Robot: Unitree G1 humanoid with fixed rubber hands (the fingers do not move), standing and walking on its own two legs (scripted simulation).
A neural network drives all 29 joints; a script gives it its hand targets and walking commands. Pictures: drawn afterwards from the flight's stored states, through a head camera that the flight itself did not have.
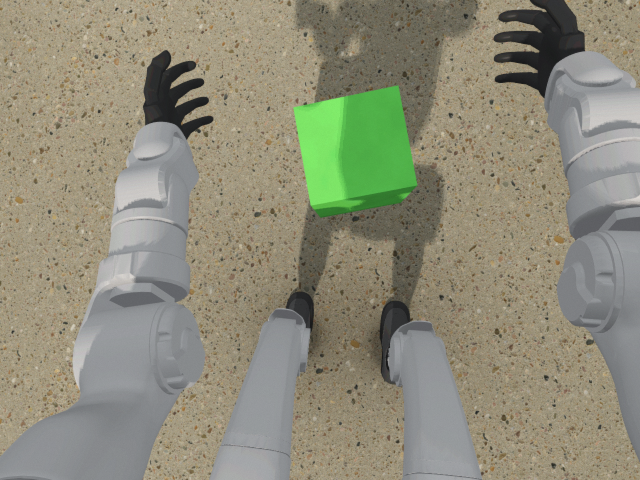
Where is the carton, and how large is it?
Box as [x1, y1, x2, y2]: [293, 86, 416, 217]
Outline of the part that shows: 398,86 293,107 310,203 320,217 400,202 416,185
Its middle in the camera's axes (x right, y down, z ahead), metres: +0.08 -0.19 +0.87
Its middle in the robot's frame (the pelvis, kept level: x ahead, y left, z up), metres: +0.56 +0.03 -0.54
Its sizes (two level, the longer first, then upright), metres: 0.210 0.200 0.250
